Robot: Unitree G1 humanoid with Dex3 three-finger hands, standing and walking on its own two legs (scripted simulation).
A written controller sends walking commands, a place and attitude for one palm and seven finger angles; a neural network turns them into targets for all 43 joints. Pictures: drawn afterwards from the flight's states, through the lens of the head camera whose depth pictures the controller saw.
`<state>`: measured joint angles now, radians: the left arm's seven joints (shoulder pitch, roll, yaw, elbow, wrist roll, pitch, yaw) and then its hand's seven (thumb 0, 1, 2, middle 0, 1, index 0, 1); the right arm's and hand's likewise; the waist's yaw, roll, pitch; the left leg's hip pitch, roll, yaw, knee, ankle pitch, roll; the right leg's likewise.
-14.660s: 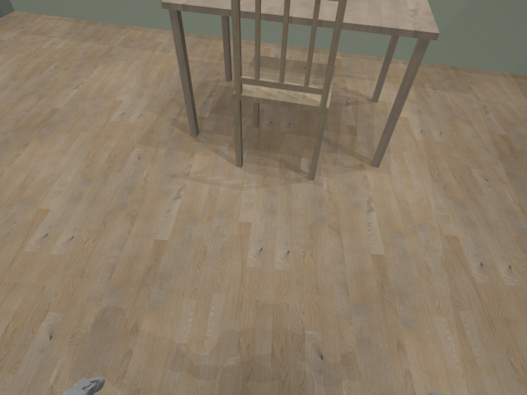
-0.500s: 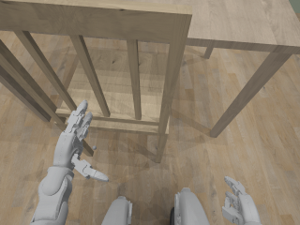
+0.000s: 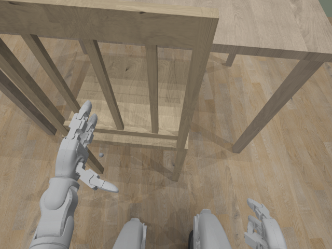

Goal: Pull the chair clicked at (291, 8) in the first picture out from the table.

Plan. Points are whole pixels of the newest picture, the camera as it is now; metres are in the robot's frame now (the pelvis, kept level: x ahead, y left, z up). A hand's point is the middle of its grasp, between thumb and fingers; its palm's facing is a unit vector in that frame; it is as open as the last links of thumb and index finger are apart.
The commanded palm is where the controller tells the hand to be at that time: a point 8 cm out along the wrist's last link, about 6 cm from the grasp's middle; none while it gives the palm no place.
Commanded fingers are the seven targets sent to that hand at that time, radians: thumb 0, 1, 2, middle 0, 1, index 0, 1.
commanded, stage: aim the fingers beside a spindle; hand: left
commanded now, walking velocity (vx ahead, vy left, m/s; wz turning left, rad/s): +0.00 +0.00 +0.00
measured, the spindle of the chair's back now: (109, 95) +0.46 +0.16 +0.06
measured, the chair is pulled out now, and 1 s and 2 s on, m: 0.00 0.00 0.00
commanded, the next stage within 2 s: push the fingers through the gap in 1.62 s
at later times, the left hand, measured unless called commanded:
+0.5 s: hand (110, 162) +0.31 +0.14 +0.01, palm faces -0.13 -0.99 -0.01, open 16.9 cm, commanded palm +0.30 +0.20 +0.03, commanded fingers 0.00 -0.50 0.30 -0.06 -0.08 -0.06 -0.08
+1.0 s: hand (102, 150) +0.33 +0.15 +0.04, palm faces -0.06 -1.00 -0.07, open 16.9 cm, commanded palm +0.30 +0.21 +0.03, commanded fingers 0.00 -0.50 0.30 -0.06 -0.08 -0.06 -0.08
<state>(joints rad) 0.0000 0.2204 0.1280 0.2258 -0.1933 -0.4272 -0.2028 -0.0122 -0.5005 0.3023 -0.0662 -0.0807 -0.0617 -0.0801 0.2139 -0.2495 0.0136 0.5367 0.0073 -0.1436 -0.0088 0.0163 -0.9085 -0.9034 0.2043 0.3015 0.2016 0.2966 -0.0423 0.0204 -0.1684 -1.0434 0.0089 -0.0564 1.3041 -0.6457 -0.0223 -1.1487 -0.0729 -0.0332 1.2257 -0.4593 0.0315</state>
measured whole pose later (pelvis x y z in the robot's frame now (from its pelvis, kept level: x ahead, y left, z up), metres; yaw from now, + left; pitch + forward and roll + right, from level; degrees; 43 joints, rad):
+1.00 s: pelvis +0.00 +0.00 +0.00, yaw +0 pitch +22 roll -1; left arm -0.03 0.22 0.14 0.24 -0.17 -0.44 -0.17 -0.01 -0.50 0.30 -0.07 -0.08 -0.06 -0.08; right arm 0.20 -0.25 0.02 0.54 0.00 -0.14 -0.01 0.02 -0.91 -0.90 0.20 0.30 0.20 0.30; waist -0.05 0.02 -0.17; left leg -1.05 0.01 -0.06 1.30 -0.65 -0.03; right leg -1.15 -0.07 -0.03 1.23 -0.46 0.03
